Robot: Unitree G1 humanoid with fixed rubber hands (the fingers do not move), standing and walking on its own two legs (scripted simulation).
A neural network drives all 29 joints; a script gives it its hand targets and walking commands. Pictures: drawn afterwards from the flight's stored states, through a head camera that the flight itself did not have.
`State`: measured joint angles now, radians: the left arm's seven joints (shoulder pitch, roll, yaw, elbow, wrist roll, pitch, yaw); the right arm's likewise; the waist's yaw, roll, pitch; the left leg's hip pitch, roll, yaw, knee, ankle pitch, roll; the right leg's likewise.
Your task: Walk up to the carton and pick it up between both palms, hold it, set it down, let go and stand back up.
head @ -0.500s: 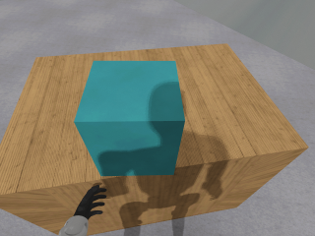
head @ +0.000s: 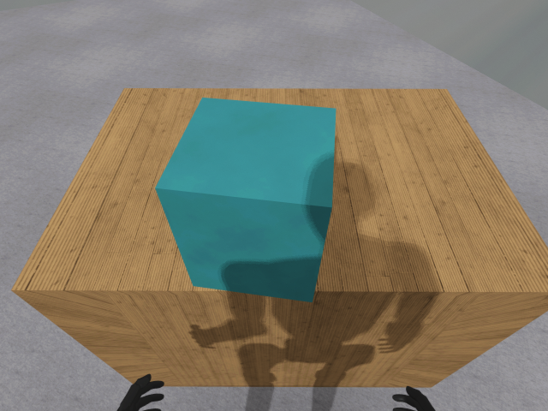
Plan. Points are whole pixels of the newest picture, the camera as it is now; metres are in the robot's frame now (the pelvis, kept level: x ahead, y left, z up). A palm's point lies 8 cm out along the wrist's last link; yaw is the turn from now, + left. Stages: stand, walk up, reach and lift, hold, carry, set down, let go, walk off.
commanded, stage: walk up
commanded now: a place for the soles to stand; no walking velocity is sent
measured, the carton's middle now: (259, 203) +0.42 +0.05 +0.06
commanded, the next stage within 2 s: none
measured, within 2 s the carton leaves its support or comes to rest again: neither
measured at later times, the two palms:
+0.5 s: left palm out of the picture +0.09 +0.25 -0.10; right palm out of the picture +0.10 -0.18 -0.11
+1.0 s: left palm out of the picture +0.11 +0.24 -0.11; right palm out of the picture +0.09 -0.19 -0.11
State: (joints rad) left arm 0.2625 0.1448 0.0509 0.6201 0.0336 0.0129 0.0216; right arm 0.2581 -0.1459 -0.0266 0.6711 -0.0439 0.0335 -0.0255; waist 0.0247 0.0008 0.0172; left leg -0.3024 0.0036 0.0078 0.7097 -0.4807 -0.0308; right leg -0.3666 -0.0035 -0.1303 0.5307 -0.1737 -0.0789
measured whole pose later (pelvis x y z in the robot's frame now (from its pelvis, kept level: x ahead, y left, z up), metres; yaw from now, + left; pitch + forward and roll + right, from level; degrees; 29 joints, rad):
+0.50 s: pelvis +0.01 +0.03 +0.01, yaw +0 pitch -1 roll +0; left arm 0.31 0.15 0.01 0.73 0.02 -0.02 0.00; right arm 0.32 -0.11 -0.03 0.71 -0.01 -0.03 0.00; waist 0.01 0.01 0.02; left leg -0.15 -0.04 0.05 0.47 -0.30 0.04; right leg -0.29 -0.03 -0.09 0.46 -0.16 -0.02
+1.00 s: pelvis +0.02 +0.02 +0.01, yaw +0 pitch -1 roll +0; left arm 0.27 0.15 0.01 0.78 0.01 -0.02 0.00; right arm 0.33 -0.13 -0.02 0.74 -0.01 -0.03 -0.01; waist 0.00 0.00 0.02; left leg -0.12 -0.03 0.04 0.44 -0.30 0.03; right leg -0.27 -0.02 -0.10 0.45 -0.17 -0.03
